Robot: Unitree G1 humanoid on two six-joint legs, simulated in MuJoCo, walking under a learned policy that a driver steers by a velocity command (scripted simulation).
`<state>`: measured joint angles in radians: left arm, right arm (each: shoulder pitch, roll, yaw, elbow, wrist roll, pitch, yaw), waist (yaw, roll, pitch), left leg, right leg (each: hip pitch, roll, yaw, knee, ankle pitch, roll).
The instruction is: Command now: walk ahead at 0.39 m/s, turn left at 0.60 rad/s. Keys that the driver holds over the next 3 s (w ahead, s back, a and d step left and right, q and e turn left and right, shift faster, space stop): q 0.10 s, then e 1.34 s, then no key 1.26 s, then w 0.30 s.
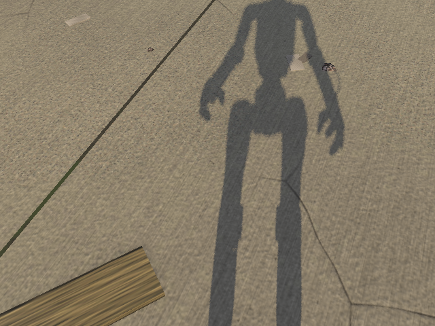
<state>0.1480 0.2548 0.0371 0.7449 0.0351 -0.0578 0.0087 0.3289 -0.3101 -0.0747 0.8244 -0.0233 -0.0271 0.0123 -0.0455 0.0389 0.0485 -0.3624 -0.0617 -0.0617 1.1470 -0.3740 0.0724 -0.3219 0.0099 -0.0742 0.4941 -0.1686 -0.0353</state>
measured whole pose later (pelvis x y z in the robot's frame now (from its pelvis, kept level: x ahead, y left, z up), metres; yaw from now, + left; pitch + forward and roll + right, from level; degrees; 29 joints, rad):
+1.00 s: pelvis +0.12 +0.00 +0.01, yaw -18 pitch +1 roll +2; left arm 0.25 0.28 0.07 0.74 0.01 0.04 0.00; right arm 0.18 -0.29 -0.06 0.80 -0.02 0.05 -0.02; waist 0.01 0.02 0.04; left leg -0.46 -0.01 -0.03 0.93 -0.37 -0.05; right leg -0.25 0.09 0.09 0.43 -0.19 -0.08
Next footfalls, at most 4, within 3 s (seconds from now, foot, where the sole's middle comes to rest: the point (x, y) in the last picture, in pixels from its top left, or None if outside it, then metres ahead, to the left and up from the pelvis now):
0.30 left None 0.24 0.12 -0.77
0.72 right None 0.15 -0.09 -0.77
1.20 left None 0.21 0.09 -0.77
1.64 right None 0.07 -0.08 -0.77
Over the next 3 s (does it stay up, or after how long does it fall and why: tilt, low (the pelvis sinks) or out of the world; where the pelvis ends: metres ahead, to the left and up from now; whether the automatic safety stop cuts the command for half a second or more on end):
stays up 0.13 -0.02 0.00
